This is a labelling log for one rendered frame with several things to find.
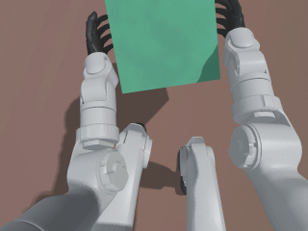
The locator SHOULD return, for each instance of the left robot forearm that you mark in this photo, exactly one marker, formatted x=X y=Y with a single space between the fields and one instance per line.
x=97 y=106

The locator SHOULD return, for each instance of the robot left upper arm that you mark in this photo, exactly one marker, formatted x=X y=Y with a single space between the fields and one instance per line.
x=94 y=179

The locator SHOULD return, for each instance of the right robot forearm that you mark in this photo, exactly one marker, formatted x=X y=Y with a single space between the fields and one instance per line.
x=249 y=81

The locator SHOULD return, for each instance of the robot right hand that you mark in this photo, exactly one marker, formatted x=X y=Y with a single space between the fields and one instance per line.
x=234 y=17

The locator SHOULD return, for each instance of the robot right upper arm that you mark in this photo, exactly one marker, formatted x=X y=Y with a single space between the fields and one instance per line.
x=269 y=154

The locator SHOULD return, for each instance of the carton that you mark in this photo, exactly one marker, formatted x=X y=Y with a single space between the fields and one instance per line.
x=164 y=43

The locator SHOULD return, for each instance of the right robot shin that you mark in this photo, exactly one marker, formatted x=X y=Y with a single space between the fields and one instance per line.
x=209 y=150

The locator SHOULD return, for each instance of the robot left thigh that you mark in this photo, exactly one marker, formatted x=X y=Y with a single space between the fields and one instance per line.
x=120 y=213

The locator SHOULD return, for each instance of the robot left hand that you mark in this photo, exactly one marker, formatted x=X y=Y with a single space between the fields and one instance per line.
x=94 y=41

